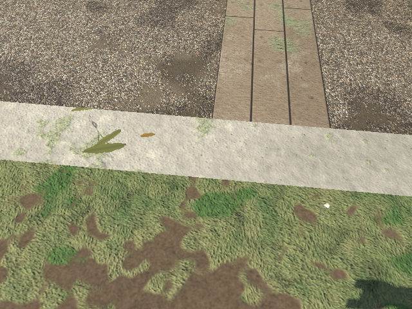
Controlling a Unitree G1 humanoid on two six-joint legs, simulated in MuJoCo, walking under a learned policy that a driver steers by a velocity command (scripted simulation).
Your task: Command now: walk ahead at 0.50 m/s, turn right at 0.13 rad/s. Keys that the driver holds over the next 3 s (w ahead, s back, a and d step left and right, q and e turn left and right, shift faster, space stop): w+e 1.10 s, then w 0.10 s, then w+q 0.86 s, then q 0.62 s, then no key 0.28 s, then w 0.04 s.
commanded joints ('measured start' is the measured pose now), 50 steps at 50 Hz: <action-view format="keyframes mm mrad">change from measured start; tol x32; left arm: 1 -99 32 -3 -67 -8 -10 -13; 11 348 301 101 -30 -8 -1 -35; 50 59 50 20 -276 -17 34 -23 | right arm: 1 14 -167 -35 -30 5 -10 -12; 29 -451 -120 -22 -288 9 -37 2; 36 0 -318 -83 -202 -15 -42 3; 50 -146 -186 -57 -195 -1 -20 -7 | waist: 1 -1 100 74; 12 157 -169 -361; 33 47 -75 -33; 36 16 441 -354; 50 13 99 28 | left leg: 1 -38 269 -83 -100 185 128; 9 125 299 57 328 804 43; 12 -679 -1 -108 1164 -370 -72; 13 -783 67 -168 1207 -320 -42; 33 -290 68 -129 218 139 -45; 36 418 504 -834 140 -133 202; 50 -34 303 -17 -46 299 109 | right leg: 1 24 27 -35 -102 82 -5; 9 334 163 -129 -174 -141 -129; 12 1099 -217 793 -406 -352 -404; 19 463 -34 284 -515 -27 -280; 32 568 -25 374 -331 -97 -174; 37 -100 140 167 573 -614 -27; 50 -16 10 19 117 -48 3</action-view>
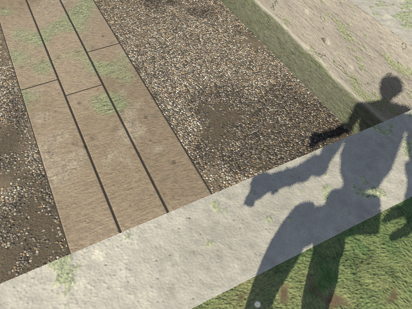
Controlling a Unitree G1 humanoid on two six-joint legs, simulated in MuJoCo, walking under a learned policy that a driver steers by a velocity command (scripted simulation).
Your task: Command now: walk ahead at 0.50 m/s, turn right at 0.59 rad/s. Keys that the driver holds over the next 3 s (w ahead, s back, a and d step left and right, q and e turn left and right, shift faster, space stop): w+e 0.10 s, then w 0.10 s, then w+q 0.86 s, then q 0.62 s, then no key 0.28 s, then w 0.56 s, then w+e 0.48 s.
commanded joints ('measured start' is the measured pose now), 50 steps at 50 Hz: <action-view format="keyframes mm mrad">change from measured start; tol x32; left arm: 1 -73 1 -12 -87 2 -16 -21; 13 284 189 47 -59 20 -13 -10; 50 -88 12 -13 -112 42 -43 31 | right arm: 1 -65 -160 -35 -74 8 -10 -11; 50 82 -159 -7 -177 16 85 -24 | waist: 1 6 100 6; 13 203 -67 -415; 50 50 96 -42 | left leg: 1 12 266 -74 -109 322 139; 10 46 271 64 382 838 57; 12 -600 43 -53 1028 -410 -29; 13 -680 60 -215 1127 -395 -18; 27 -591 131 -193 500 355 -28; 36 -352 -26 -12 396 0 99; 39 393 370 -959 117 112 444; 50 -175 108 -415 72 363 239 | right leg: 1 12 -5 -33 -147 138 -7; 10 547 167 -165 -401 5 -151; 12 1138 -272 615 -497 -64 -398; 19 525 -136 107 -744 107 -239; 31 705 -135 -207 -684 376 -152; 36 760 -147 -254 -329 954 -102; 37 658 -95 -275 -99 835 -61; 39 62 193 -41 564 -519 26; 50 108 35 -34 8 -70 77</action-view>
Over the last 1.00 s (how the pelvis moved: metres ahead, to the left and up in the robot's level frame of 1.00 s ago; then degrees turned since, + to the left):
0.56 -0.11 0.00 -32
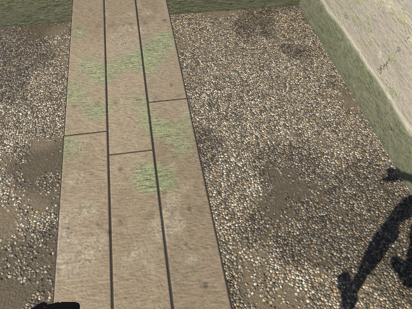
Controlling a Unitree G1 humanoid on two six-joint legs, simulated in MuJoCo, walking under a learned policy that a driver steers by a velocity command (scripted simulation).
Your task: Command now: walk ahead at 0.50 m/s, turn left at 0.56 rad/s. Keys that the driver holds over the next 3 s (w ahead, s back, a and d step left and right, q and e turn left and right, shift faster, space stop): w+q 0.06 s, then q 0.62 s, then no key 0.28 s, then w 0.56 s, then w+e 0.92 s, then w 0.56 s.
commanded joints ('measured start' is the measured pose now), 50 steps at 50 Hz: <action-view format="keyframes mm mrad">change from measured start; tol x32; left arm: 1 -41 29 3 -76 6 -3 3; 50 55 40 -36 -64 -13 -61 -12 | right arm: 1 37 -152 -37 -49 -1 -6 -25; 50 -261 -45 -39 -138 48 -18 -29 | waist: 1 1 93 -61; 23 8 -241 -180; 29 -41 483 -56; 46 19 -277 -74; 50 -15 -45 -59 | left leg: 1 1 190 -185 -95 340 157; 6 -36 149 -200 68 619 100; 9 -153 73 -267 263 425 -8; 11 -334 -41 -219 846 -601 -150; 13 -464 46 -86 1007 -436 -204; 26 -5 150 210 163 -64 -92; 29 122 443 -388 -172 33 -47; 43 -202 266 -159 66 48 49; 46 -470 8 132 470 -484 -36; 50 -437 124 114 758 -278 -113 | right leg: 1 46 48 -60 -190 142 14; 8 482 186 -86 -477 328 -40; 10 830 -227 277 -516 925 -214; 15 366 -218 244 -762 231 -286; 25 352 -105 -123 -683 61 -211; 28 34 153 -383 39 -431 -131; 32 -192 128 -271 297 -301 -33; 44 516 113 -226 -567 30 -61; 46 470 -336 372 -788 37 -60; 50 370 -175 231 -823 -319 -86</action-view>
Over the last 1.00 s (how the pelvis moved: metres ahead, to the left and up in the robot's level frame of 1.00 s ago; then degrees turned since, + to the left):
0.54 -0.04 0.00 15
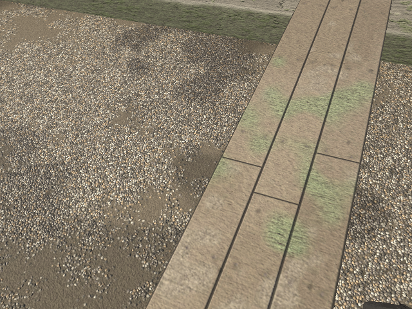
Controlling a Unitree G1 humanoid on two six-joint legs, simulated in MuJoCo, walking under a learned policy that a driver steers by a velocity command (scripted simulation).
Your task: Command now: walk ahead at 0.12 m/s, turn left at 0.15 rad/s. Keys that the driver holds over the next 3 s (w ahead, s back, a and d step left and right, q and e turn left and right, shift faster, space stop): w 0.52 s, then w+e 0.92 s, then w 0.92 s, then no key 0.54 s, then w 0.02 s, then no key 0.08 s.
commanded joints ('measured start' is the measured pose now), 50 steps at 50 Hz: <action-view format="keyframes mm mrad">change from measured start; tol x32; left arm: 1 -55 174 32 -62 -40 -44 8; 26 169 210 51 110 -80 -50 -48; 44 -327 81 4 57 1 -1 -131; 50 155 236 82 103 -150 -40 -169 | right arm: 1 -5 -62 -22 -26 31 -1 41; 50 127 -115 -7 -76 71 -90 88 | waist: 1 -34 -96 15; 20 18 -150 87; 26 -118 255 -242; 44 -55 10 147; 50 119 -255 -453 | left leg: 1 -209 75 -5 140 90 -38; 11 -424 139 91 -6 308 -113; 23 252 56 124 -521 223 53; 26 830 506 -809 -869 -302 85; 29 555 440 -328 -658 474 62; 42 280 305 187 -889 591 55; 46 453 309 263 -571 1154 72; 48 248 228 301 -91 698 39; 49 -194 88 252 249 -305 -14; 50 -431 29 54 369 -249 -5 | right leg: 1 93 -271 469 -460 -327 62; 20 208 -263 201 -457 70 -42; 23 153 -207 133 -96 249 -42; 25 -345 -16 -20 553 -400 33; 28 -707 -125 87 990 -51 97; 40 -288 -147 -29 248 301 73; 47 72 1 -73 -56 -6 -65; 50 910 -419 864 -311 -234 -122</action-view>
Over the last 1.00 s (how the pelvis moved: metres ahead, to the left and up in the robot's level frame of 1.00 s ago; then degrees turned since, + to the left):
0.19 -0.03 -0.02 30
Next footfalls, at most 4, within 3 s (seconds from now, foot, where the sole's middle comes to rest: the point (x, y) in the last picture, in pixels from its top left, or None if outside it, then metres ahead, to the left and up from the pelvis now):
0.48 left None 0.27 0.14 -0.76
0.96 right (257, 292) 0.57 -0.08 -0.76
1.44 left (257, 207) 0.90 -0.10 -0.76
1.98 right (308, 155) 1.15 -0.33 -0.76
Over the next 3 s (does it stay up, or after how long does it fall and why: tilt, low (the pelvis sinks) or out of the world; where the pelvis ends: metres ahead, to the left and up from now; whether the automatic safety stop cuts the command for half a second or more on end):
stays up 1.46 -0.37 0.01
